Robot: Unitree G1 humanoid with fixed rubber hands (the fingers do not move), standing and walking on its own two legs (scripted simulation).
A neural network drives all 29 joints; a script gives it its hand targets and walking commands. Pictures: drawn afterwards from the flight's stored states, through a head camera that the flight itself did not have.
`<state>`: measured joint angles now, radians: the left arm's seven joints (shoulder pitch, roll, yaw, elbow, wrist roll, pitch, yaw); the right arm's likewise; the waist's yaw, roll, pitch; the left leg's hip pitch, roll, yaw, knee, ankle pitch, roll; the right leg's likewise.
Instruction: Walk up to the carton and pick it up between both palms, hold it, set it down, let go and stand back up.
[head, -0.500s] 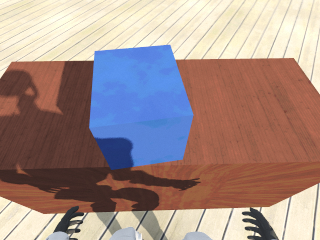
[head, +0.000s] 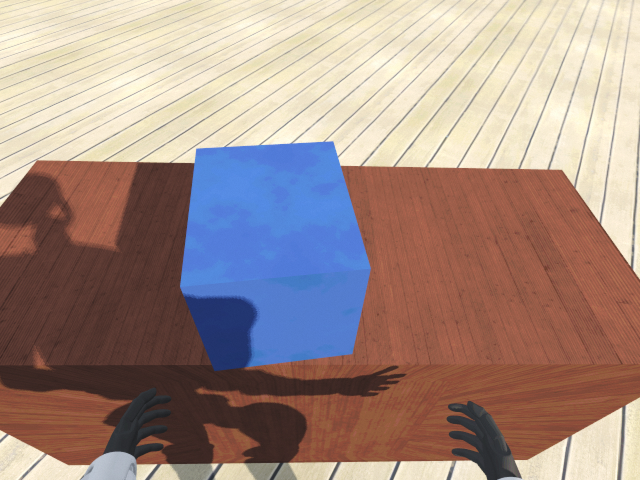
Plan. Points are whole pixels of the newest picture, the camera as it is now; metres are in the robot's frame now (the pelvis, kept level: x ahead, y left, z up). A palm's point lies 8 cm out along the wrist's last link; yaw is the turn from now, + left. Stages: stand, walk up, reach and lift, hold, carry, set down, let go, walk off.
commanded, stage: reach and lift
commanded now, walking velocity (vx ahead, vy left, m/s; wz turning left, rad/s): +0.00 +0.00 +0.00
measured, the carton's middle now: (275, 252) +0.44 +0.08 +0.00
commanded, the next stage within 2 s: none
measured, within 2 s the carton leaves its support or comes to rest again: neither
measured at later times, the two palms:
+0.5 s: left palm (124, 437) +0.18 +0.25 -0.05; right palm (481, 432) +0.19 -0.19 -0.04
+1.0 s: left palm (111, 400) +0.21 +0.27 -0.02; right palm (459, 369) +0.25 -0.17 -0.01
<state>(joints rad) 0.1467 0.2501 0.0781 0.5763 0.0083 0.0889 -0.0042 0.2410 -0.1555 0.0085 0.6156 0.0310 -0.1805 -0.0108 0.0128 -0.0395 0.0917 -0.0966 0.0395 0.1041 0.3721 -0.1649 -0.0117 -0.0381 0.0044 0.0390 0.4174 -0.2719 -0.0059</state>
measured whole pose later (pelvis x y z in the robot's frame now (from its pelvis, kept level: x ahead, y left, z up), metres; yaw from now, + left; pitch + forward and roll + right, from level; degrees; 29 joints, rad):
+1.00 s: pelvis +0.02 +0.00 +0.00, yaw +2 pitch -3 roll +0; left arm 0.11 0.31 -0.02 0.56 -0.26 -0.34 -0.02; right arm 0.11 -0.16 0.10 0.58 0.26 -0.39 -0.05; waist 0.06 -0.05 0.01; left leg -0.16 0.03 0.05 0.44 -0.22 -0.01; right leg -0.07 0.00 0.00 0.44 -0.31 0.00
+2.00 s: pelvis +0.01 +0.00 +0.00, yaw +1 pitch +2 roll +0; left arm -0.47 0.37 0.18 0.29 -0.23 0.43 -0.02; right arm -0.49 -0.28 0.05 0.36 0.38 0.26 -0.16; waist 0.06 -0.03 -0.01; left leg -0.25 0.05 0.05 0.36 -0.14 -0.02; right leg -0.15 0.02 0.01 0.33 -0.21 -0.01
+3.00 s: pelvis +0.01 +0.00 +0.00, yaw +3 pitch +8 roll -1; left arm -0.82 0.39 0.05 0.92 -0.21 0.17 -0.02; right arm -0.85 -0.26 0.05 0.96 0.37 0.13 -0.12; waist 0.04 -0.03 -0.09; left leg -0.40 0.04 0.01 0.40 -0.14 -0.02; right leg -0.28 0.03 -0.02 0.34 -0.21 -0.01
